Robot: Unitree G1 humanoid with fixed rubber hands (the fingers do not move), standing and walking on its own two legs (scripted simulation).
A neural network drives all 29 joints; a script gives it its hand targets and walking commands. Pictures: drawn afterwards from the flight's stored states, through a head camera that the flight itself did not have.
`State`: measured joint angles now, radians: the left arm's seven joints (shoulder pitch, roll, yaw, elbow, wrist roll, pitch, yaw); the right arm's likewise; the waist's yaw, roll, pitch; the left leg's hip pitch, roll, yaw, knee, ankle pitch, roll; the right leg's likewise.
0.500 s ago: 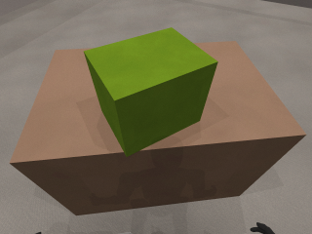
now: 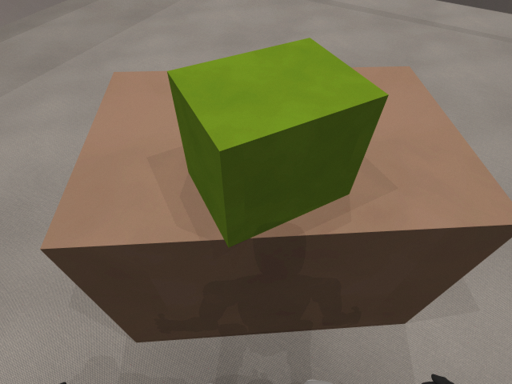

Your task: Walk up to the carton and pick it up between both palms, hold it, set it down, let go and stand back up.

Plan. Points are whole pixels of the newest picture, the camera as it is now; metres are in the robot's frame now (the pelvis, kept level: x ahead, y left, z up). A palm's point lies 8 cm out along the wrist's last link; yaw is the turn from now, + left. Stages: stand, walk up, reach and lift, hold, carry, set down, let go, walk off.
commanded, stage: walk up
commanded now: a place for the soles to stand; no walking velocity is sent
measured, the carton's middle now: (270, 140) +0.55 -0.04 +0.06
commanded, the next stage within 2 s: none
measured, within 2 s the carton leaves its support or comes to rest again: neither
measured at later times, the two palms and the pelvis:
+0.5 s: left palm out of the picture +0.10 +0.31 -0.07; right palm out of the picture +0.11 -0.31 -0.08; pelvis +0.01 -0.01 +0.00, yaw +2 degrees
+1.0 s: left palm out of the picture +0.10 +0.31 -0.07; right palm out of the picture +0.12 -0.31 -0.08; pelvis +0.01 -0.01 +0.00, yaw +3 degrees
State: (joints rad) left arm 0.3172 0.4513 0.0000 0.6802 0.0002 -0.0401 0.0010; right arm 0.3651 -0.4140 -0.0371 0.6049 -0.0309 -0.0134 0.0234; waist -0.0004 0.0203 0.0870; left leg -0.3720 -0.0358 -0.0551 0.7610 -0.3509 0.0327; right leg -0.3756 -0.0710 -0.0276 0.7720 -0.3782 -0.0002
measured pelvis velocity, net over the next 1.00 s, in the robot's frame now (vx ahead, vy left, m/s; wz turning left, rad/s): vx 0.01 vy -0.01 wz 0.05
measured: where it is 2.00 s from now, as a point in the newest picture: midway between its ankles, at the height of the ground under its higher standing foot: outside the picture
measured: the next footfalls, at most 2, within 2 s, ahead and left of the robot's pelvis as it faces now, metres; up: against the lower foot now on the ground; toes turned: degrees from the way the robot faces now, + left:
right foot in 1.58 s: +0.15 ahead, -0.21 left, +0.00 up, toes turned +4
left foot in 1.86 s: +0.10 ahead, +0.05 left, +0.00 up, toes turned +5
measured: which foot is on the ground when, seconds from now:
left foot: down 0.00-1.00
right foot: down 0.00-1.00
